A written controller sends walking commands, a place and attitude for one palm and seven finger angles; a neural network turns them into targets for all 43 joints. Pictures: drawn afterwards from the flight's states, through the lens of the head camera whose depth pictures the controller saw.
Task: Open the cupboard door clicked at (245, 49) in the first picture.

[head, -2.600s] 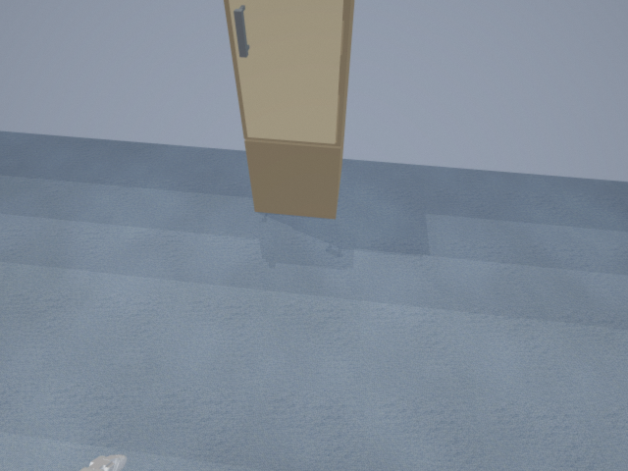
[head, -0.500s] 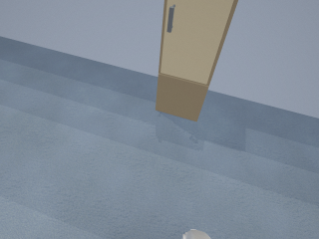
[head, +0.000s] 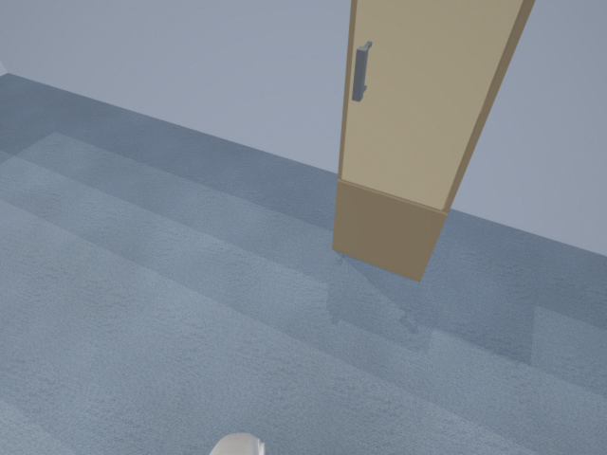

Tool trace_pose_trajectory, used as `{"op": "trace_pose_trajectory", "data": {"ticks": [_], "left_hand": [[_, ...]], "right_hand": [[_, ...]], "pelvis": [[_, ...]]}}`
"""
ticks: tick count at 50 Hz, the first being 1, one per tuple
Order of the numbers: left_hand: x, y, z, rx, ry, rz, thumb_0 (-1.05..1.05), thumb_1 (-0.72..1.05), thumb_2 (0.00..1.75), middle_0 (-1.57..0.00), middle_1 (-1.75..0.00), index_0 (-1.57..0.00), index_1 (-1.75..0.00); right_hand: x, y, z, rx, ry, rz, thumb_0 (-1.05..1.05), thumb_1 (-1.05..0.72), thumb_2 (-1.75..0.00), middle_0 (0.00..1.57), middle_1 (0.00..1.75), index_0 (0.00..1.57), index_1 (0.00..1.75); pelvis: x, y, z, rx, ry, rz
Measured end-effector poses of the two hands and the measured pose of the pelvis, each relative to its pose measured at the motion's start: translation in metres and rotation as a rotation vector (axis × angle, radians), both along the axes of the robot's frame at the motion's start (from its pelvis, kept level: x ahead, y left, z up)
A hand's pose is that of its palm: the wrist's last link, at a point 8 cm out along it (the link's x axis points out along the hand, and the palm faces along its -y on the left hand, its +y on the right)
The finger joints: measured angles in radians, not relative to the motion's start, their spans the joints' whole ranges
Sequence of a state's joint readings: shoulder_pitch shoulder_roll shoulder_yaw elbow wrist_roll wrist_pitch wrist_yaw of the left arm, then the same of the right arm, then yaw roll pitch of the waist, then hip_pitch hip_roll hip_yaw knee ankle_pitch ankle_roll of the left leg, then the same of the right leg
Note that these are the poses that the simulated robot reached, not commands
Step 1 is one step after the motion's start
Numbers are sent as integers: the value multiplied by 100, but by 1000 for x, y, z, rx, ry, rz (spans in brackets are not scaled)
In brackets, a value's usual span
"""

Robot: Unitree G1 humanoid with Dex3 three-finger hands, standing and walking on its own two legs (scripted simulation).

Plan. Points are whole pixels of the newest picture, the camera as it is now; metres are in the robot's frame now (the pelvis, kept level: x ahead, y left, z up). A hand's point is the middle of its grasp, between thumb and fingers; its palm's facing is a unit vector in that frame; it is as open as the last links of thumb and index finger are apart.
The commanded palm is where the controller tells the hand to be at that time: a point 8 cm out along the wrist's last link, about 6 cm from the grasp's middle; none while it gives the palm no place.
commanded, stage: walk to a spot facing it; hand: left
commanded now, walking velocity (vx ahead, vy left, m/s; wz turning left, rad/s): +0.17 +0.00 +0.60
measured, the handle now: (362, 71) +0.96 -0.13 +0.05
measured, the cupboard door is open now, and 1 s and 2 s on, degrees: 0 0 0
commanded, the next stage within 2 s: turn to face it in 0.02 s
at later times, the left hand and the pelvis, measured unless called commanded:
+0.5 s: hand out of the picture +0.07 +0.20 -0.18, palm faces +0.10 -0.98 -0.14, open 7.4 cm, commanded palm none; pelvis +0.11 +0.04 +0.00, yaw -3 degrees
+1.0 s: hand (207, 404) +0.23 +0.16 -0.14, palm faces -0.25 -0.93 -0.27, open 7.4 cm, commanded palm none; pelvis +0.09 -0.01 +0.01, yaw -17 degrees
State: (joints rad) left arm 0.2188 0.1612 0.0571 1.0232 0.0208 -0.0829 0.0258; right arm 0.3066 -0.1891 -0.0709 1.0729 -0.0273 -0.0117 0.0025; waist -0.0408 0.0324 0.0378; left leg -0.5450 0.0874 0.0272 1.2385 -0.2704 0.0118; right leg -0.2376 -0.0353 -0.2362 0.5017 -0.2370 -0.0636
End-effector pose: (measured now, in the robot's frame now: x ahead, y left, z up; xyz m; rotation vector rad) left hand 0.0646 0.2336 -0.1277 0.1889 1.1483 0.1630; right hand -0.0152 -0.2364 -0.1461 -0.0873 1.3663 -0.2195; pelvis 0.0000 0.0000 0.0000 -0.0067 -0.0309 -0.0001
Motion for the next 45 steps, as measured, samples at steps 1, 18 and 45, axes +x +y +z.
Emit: {"op": "trace_pose_trajectory", "data": {"ticks": [1, 18, 45], "left_hand": [[-5, 2, 0, 4, 24, 16, -1, 94, 89, -20, -30, -20, -30], [-63, 2, -33, -134, 423, 214, 1, 91, 89, -20, -30, -20, -30], [155, -7, 23, 79, 19, -236, 1, 91, 89, -20, -30, -20, -30]], "right_hand": [[24, -5, 3, -8, -34, 21, 1, -92, -90, 20, 30, 19, 30], [285, 73, 26, -26, -347, 307, 0, -91, -90, 20, 30, 19, 30], [78, -37, 3, -60, -82, -205, 1, -92, -90, 20, 30, 19, 30]], "pelvis": [[7, -1, 2, -1, 1, 11], [109, 38, -10, -12, -21, 27], [90, -6, 3, 39, 16, -265]]}}
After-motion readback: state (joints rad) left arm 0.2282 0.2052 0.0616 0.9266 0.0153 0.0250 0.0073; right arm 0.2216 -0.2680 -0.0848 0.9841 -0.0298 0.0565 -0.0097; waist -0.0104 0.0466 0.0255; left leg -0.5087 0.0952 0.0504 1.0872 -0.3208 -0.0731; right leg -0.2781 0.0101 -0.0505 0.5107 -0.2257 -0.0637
